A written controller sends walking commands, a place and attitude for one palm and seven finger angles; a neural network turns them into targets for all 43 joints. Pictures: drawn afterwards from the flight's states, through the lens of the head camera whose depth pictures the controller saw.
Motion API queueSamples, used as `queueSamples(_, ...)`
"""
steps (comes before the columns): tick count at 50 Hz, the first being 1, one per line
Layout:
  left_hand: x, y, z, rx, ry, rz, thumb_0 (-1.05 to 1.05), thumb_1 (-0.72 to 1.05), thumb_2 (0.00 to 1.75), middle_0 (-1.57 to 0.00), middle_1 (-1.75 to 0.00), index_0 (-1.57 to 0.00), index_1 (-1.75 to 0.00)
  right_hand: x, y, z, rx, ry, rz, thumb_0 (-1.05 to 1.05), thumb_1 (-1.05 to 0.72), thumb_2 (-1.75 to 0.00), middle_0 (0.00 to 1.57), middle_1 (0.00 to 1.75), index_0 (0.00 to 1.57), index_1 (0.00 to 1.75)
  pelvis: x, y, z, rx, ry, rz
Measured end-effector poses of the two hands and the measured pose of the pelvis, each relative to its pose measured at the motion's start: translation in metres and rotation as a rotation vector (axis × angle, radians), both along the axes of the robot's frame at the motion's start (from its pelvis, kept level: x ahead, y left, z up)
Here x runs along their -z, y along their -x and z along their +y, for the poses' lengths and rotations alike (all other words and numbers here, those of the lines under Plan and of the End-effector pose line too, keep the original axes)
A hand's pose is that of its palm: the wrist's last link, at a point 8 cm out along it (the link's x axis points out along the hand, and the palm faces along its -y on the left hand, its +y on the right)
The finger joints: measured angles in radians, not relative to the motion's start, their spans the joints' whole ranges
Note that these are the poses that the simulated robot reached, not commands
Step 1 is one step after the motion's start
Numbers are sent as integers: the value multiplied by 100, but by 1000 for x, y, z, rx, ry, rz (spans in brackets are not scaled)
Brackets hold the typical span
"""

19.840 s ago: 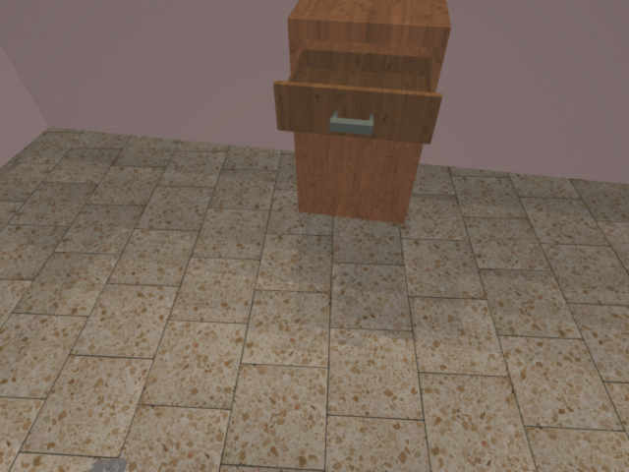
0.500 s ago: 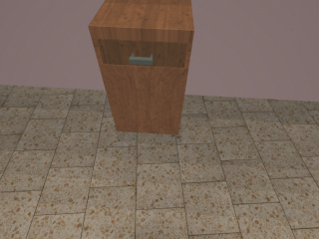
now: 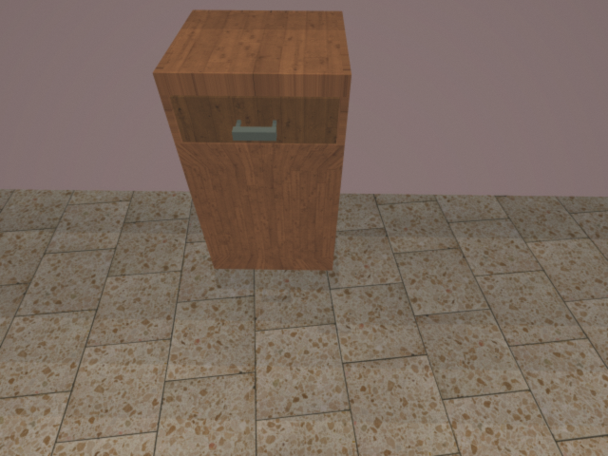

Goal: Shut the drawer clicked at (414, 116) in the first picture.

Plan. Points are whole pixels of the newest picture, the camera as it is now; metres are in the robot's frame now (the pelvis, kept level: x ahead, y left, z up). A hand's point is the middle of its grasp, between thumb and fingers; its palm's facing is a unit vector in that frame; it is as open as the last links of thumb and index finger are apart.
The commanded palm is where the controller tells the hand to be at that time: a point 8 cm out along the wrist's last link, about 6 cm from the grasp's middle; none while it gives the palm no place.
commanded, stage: let the arm hang, fingers relaxed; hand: left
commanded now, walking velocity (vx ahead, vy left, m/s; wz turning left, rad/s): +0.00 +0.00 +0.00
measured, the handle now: (255, 128) +0.90 +0.17 -0.08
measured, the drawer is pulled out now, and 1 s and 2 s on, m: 0.00 0.00 0.00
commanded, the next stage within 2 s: look to check the result in 0.04 s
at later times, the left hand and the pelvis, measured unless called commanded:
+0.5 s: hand out of the picture +0.04 +0.19 -0.17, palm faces +0.00 -0.97 -0.25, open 7.4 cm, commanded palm none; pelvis +0.02 -0.01 +0.00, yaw +0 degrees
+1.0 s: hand out of the picture +0.08 +0.20 -0.16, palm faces -0.01 -0.96 -0.28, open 7.4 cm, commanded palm none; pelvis +0.03 -0.02 +0.00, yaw +0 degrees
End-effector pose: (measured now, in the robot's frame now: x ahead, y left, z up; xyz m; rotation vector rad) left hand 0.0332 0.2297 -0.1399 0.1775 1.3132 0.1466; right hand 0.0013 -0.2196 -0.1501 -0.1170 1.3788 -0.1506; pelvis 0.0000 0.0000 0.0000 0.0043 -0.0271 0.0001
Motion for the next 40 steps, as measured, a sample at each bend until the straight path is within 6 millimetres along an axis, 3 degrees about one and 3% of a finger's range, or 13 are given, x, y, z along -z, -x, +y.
queueSamples(18, -4, 10, 5, -15, -34, 74, 0, 90, 90, -20, -30, -20, -30, -2, -16, -25, -11, 33, 21, 1, -91, -89, 19, 30, 20, 30, -1, -13, -9, 3, 0, 1)
queueSamples(40, -10, -33, 10, 15, -57, -14, 0, 90, 90, -20, -30, -20, -30, -9, -51, -45, -31, 66, -45, 1, -91, -89, 20, 30, 20, 30, -3, -23, -15, 5, 1, 0)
